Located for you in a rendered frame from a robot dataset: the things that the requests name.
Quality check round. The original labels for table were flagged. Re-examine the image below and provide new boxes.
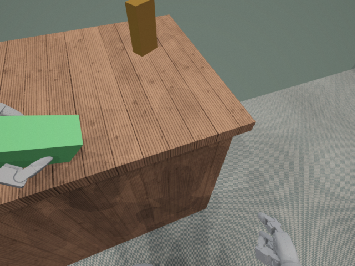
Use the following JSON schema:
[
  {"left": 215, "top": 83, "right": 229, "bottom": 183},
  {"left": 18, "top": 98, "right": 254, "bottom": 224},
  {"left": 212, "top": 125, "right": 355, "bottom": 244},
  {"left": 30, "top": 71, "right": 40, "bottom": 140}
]
[{"left": 0, "top": 14, "right": 256, "bottom": 266}]

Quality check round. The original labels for right robot hand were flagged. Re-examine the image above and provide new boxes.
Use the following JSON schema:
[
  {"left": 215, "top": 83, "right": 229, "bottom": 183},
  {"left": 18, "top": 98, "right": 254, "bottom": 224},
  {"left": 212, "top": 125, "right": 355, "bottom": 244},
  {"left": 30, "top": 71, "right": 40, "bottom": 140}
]
[{"left": 255, "top": 212, "right": 300, "bottom": 266}]

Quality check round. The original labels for left robot hand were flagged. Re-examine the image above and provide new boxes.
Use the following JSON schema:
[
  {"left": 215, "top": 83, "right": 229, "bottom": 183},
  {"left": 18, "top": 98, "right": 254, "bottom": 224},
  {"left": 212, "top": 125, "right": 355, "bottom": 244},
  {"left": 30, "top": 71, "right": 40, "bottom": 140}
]
[{"left": 0, "top": 103, "right": 53, "bottom": 188}]

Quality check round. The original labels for sponge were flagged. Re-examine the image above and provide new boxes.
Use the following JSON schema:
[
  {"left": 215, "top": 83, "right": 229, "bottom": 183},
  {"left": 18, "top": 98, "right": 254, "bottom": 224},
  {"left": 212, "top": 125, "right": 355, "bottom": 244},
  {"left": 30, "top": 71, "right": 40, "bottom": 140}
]
[{"left": 0, "top": 115, "right": 83, "bottom": 168}]

